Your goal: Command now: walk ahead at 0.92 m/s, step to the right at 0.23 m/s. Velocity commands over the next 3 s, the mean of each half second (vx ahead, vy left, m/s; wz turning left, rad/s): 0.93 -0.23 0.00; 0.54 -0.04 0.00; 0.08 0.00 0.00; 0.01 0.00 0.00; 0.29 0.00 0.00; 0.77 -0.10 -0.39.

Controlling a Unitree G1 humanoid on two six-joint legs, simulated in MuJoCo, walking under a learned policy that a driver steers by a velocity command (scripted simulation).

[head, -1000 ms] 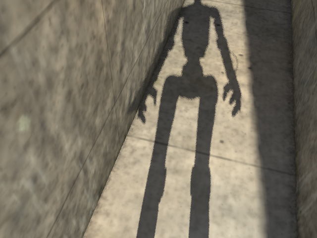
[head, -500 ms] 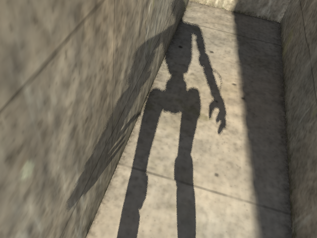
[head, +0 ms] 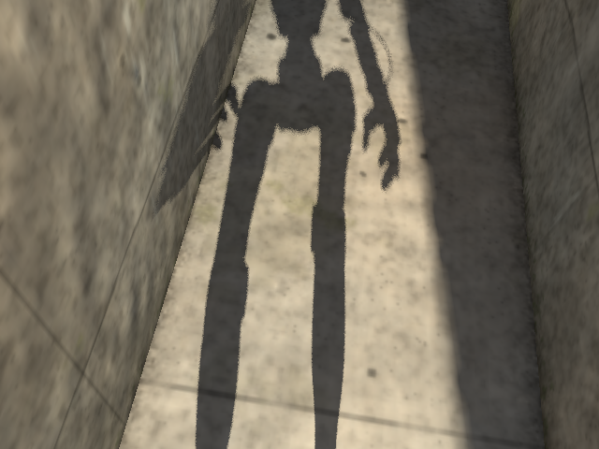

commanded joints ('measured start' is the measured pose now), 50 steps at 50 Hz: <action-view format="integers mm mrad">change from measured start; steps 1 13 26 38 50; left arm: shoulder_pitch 194 385 -15 390 120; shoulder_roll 112 183 38 272 107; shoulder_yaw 40 32 -35 88 72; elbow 17 107 -146 48 27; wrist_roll -7 -54 -9 -59 -29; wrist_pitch -14 -74 -2 -68 -54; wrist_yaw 24 -28 -94 -23 58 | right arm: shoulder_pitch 36 -218 4 150 -191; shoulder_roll -90 -173 -282 -156 -68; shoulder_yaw -16 -24 -74 -9 6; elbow -106 -134 -48 -51 -114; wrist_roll -27 3 19 39 13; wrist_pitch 18 119 3 30 135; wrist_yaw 0 -29 -19 -50 -53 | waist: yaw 62 16 28 182 66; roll -28 2 104 -94 -60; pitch -189 -92 75 -430 -154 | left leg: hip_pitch -321 151 -6 -391 11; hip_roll -16 -237 10 -125 -97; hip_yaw -3 240 -5 -22 61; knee -45 -721 -1323 149 -623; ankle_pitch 32 154 -39 -266 164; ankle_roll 41 20 63 -134 -133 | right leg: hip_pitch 398 345 4 773 266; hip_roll -259 -156 -142 -390 -265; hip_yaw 454 137 116 587 182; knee -439 -319 -122 -207 -372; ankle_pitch -385 1020 199 475 780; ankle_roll -142 -38 63 -111 -80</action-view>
